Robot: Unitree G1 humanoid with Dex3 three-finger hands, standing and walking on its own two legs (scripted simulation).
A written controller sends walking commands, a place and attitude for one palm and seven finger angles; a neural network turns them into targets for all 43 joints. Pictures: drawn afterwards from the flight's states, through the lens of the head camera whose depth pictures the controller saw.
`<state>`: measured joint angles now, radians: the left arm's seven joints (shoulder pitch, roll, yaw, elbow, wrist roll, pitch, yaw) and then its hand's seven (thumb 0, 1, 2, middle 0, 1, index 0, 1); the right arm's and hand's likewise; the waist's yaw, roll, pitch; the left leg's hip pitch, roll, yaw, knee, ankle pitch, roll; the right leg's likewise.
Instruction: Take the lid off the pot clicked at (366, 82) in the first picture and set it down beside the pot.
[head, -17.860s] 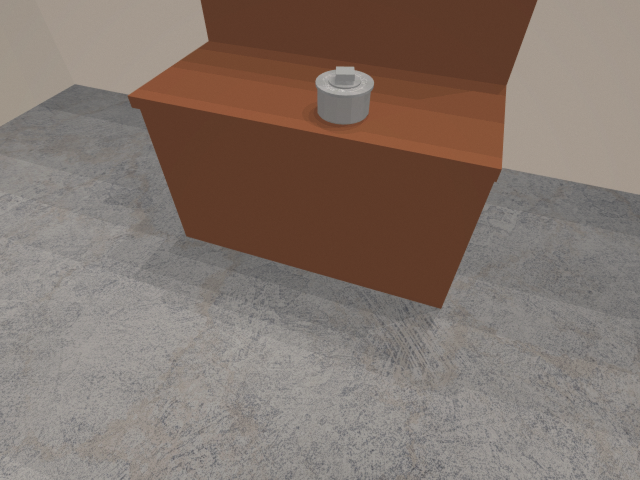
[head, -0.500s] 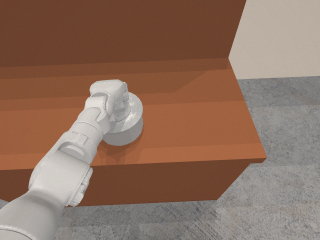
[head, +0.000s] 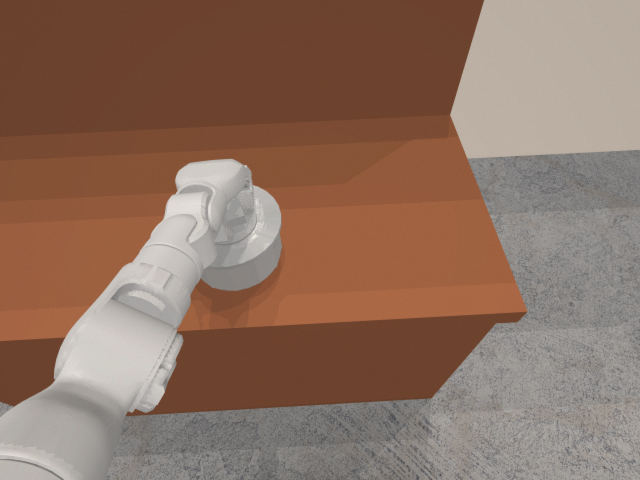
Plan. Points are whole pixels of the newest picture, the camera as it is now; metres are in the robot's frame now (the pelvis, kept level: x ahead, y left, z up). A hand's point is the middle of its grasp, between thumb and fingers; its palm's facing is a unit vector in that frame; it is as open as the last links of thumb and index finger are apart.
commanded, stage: close the fingers and squeeze the knob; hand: left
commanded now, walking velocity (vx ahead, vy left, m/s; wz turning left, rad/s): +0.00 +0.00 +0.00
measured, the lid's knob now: (224, 212) +0.49 +0.11 +0.02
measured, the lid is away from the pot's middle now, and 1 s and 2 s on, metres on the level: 0.00 0.00 0.01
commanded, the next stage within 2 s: lift the lid straight up in 0.40 s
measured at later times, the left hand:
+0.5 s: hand (223, 215) +0.47 +0.11 +0.04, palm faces -0.38 -0.02 -0.93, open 7.7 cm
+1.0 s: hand (212, 202) +0.47 +0.11 +0.07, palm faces -0.34 -0.04 -0.94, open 7.6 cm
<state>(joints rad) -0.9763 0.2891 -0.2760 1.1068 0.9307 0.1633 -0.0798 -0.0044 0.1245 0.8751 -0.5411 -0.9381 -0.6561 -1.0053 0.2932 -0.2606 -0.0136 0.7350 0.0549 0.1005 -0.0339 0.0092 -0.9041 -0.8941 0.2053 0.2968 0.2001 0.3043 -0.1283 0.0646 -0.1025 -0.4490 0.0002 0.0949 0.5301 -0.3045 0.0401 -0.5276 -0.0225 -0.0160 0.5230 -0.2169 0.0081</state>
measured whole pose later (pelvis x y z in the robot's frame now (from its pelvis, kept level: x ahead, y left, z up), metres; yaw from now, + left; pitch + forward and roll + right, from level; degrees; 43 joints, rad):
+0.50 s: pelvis +0.00 +0.00 +0.00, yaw +0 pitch +13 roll +0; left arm -1.00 0.28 -0.29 1.14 0.92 0.17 -0.07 0.02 0.11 0.89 -0.55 -0.94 -0.70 -1.02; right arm 0.30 -0.26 -0.02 0.75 0.05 0.08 -0.04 0.01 -0.90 -0.89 0.21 0.30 0.20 0.30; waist -0.13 0.07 -0.11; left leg -0.46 0.00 0.09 0.54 -0.30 0.04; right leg -0.54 -0.03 -0.02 0.53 -0.22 0.01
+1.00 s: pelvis +0.01 +0.00 +0.00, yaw +0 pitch +11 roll +0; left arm -0.96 0.29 -0.29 1.04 0.91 0.19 -0.12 0.03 0.12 0.88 -0.55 -0.92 -0.73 -1.02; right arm 0.29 -0.26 -0.02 0.74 0.06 0.07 -0.03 0.01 -0.90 -0.89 0.20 0.30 0.20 0.30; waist -0.11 0.08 -0.11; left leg -0.39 -0.01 0.09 0.49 -0.30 0.04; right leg -0.46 -0.03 -0.02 0.48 -0.21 0.01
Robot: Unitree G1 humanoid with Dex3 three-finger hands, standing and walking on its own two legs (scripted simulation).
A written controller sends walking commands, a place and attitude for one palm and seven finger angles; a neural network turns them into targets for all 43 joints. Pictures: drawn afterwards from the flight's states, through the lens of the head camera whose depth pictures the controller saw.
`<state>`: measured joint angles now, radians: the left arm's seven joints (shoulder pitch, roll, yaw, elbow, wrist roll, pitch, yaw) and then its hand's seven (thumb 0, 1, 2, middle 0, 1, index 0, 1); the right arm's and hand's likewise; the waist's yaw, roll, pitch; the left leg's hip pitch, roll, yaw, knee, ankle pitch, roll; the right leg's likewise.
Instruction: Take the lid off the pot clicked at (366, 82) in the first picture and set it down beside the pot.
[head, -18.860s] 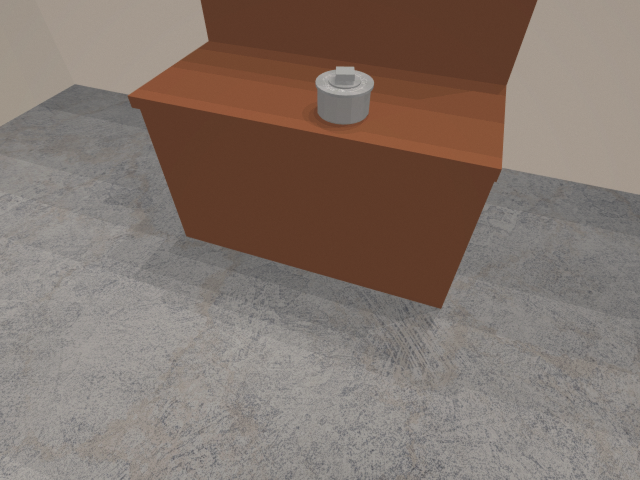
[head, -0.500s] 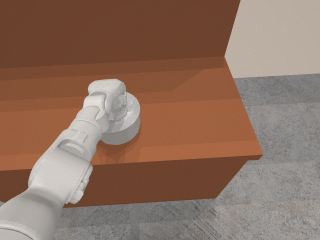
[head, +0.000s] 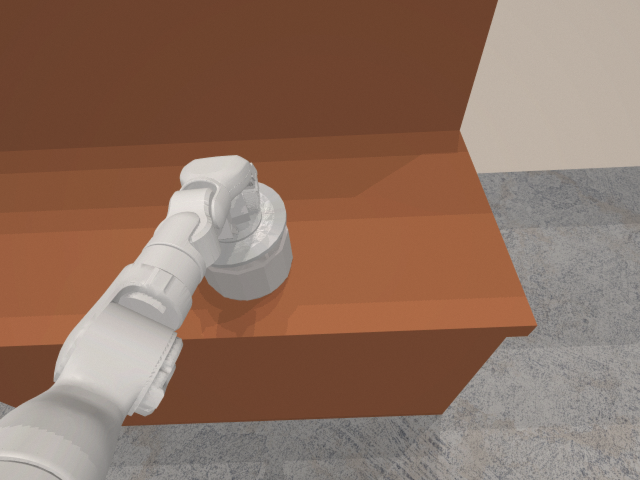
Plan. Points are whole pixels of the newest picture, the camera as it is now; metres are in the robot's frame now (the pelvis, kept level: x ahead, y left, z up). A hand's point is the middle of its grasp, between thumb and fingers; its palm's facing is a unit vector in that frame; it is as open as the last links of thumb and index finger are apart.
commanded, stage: lift the lid straight up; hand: left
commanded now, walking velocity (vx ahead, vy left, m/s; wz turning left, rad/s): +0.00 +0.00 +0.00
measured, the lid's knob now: (228, 209) +0.49 +0.11 +0.05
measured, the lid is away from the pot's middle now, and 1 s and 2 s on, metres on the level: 0.00 0.01 0.06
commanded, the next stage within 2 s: move the lid sideways beside the pot in 1.50 s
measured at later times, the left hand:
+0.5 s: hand (222, 194) +0.46 +0.11 +0.11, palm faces -0.31 -0.04 -0.95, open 7.6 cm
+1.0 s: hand (208, 169) +0.46 +0.11 +0.15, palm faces -0.26 -0.04 -0.96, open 7.5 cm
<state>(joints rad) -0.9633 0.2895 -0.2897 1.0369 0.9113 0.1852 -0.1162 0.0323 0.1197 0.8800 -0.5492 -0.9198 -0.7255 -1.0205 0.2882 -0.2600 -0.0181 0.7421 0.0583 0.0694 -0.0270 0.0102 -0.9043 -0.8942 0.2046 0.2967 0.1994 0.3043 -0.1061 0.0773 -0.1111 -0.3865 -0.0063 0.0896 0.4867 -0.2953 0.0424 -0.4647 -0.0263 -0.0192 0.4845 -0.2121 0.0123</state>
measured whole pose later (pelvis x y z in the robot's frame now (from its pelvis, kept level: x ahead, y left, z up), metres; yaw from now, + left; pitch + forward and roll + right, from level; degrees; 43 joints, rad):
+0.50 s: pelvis -0.01 +0.00 +0.00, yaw +0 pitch +9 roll +0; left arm -1.04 0.30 -0.30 1.02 0.90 0.21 -0.19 0.04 0.12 0.88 -0.55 -0.92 -0.73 -1.03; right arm 0.27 -0.27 0.00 0.73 0.06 0.05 -0.04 0.01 -0.90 -0.89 0.20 0.30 0.20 0.30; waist -0.10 0.08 -0.09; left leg -0.34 -0.02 0.09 0.46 -0.27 0.05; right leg -0.43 -0.04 -0.02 0.47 -0.20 0.02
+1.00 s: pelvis -0.01 +0.01 +0.00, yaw +1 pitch +8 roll +0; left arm -1.08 0.33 -0.31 0.95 0.89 0.22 -0.26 0.04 0.12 0.88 -0.55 -0.92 -0.74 -1.03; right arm 0.26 -0.27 0.01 0.72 0.06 0.03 -0.04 0.01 -0.90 -0.89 0.20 0.30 0.20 0.30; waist -0.09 0.08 -0.09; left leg -0.30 -0.03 0.08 0.43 -0.26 0.05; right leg -0.39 -0.05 -0.02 0.45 -0.19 0.02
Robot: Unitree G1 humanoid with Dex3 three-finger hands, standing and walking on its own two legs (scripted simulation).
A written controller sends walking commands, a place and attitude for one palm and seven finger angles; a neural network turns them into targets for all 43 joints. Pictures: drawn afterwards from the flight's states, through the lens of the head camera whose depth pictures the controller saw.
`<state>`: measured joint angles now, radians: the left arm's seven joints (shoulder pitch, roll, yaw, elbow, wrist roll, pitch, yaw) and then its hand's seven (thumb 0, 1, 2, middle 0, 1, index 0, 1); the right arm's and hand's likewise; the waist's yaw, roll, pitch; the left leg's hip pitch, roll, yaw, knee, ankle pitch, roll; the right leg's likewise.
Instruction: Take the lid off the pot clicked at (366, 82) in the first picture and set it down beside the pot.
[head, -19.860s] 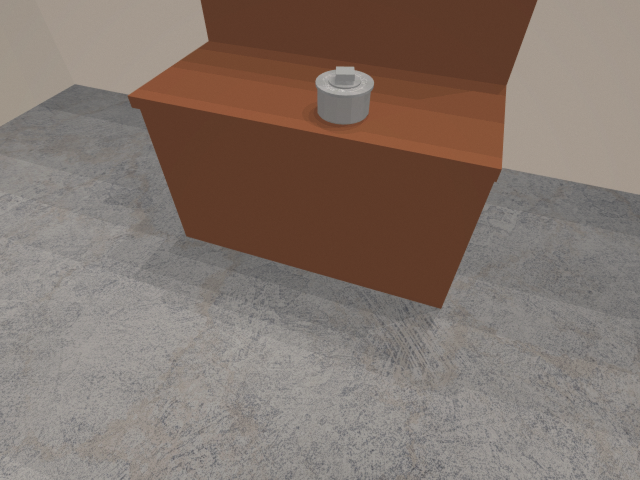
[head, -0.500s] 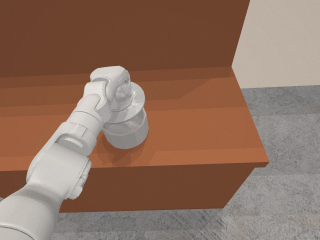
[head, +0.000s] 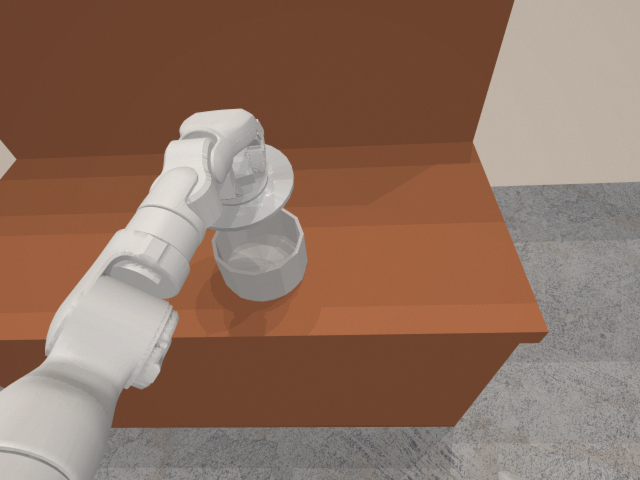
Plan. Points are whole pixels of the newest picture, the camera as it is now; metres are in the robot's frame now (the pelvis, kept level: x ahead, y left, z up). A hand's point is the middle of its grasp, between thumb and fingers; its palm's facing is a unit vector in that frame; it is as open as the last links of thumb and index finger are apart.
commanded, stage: lift the lid straight up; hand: left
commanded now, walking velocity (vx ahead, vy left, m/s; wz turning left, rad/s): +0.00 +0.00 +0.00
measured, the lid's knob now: (232, 170) +0.50 +0.10 +0.13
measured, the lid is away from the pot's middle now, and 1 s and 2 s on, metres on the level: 0.01 0.06 0.17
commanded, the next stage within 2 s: move the lid sideways beside the pot in 0.50 s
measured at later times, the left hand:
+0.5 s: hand (229, 159) +0.47 +0.09 +0.17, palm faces -0.27 -0.01 -0.96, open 7.5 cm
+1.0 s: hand (186, 166) +0.47 +0.15 +0.17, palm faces -0.32 -0.02 -0.95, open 7.4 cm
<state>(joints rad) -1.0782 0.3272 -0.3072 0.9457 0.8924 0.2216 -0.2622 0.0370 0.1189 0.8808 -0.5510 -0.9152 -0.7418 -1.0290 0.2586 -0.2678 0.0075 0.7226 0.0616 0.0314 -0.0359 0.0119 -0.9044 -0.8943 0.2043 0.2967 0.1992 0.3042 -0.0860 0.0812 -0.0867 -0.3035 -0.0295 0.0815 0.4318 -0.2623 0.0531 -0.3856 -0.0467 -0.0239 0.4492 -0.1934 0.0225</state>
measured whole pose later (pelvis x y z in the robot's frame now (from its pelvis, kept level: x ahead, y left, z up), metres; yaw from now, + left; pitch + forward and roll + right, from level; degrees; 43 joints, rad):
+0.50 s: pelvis -0.01 +0.00 +0.00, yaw +1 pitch +7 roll +0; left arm -1.17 0.31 -0.35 0.96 0.89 0.27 -0.33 0.04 0.12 0.88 -0.55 -0.92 -0.75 -1.03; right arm 0.24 -0.27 0.02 0.72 0.06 0.04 -0.03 0.01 -0.90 -0.89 0.20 0.30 0.20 0.30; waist -0.08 0.07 -0.07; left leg -0.29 -0.04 0.07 0.43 -0.25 0.06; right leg -0.38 -0.06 -0.03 0.45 -0.19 0.02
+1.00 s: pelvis -0.01 +0.00 +0.00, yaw +1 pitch +6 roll +0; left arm -1.11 0.45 -0.28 0.94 0.91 0.20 -0.40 0.03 0.12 0.88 -0.55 -0.91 -0.75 -1.03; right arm 0.26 -0.29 0.01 0.70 0.07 0.05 -0.06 0.01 -0.90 -0.89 0.20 0.30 0.20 0.30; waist -0.09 0.07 -0.05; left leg -0.28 -0.02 0.07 0.41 -0.24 0.05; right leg -0.34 -0.04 -0.04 0.40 -0.17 0.02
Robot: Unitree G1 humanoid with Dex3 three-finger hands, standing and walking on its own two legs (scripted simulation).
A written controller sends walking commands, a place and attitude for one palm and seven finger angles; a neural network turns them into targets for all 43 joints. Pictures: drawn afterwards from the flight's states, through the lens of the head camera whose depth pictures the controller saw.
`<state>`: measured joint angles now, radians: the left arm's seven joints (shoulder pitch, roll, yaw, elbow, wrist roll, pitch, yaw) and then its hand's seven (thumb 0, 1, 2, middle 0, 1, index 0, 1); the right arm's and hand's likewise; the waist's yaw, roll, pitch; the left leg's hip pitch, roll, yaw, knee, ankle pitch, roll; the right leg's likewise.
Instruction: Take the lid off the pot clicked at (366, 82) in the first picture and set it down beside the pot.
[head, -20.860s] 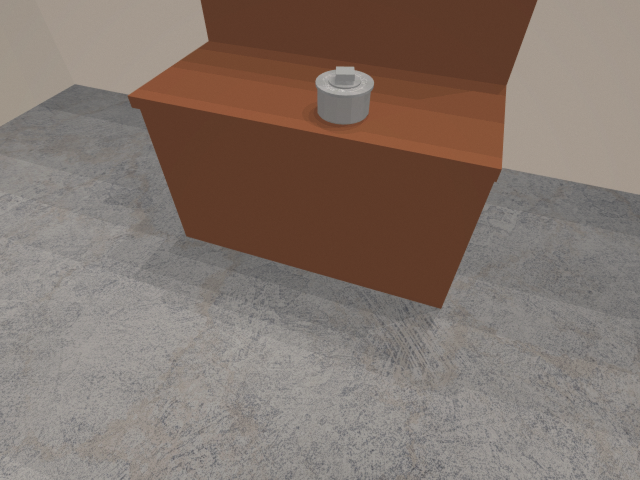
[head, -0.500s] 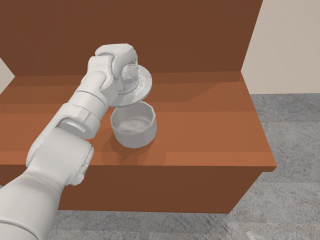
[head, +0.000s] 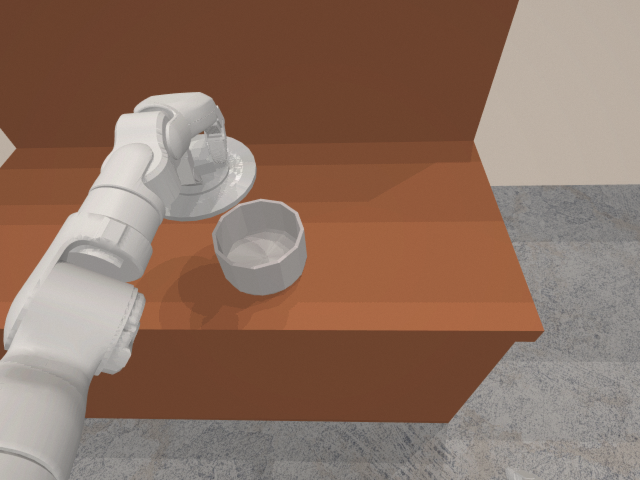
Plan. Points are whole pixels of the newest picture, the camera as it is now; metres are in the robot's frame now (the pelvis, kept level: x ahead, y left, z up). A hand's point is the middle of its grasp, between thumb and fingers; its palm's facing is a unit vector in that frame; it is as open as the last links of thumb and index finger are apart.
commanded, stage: move the lid sideways beside the pot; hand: left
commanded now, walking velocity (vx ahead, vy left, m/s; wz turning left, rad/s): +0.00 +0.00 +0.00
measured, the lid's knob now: (191, 159) +0.50 +0.16 +0.14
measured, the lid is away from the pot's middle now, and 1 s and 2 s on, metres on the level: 0.06 0.17 0.23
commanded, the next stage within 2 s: lower the lid onto the table in 1.66 s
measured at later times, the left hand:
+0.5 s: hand (158, 148) +0.50 +0.19 +0.17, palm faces -0.32 -0.03 -0.95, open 7.4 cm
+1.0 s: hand (111, 153) +0.49 +0.25 +0.17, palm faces -0.34 -0.04 -0.94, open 7.4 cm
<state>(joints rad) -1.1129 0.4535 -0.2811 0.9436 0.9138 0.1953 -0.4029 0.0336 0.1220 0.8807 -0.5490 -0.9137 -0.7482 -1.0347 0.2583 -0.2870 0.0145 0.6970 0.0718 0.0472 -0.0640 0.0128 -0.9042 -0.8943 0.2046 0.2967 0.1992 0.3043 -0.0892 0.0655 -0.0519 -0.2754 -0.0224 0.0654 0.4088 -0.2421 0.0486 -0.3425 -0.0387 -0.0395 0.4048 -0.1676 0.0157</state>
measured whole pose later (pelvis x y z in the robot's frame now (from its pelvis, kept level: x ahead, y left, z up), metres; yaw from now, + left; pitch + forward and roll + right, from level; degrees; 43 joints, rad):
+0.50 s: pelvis +0.01 +0.02 +0.00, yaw +0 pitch +8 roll -1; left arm -1.13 0.53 -0.20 0.98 0.95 0.11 -0.41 0.03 0.12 0.88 -0.55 -0.91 -0.75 -1.04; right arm 0.29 -0.27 0.02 0.71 0.06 0.09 -0.04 0.01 -0.90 -0.89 0.21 0.30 0.20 0.30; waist -0.10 0.07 -0.06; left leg -0.30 -0.04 0.07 0.41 -0.26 0.07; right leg -0.36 -0.05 -0.03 0.39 -0.17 0.04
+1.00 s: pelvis +0.01 +0.02 +0.00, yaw +0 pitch +9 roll -1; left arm -1.13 0.65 -0.16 1.00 0.97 0.05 -0.44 0.03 0.13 0.88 -0.54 -0.91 -0.75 -1.04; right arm 0.28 -0.29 0.01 0.69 0.07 0.12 -0.05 0.01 -0.90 -0.89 0.21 0.30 0.20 0.30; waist -0.11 0.05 -0.05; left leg -0.33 -0.03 0.06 0.44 -0.27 0.07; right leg -0.36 -0.05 -0.05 0.37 -0.16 0.03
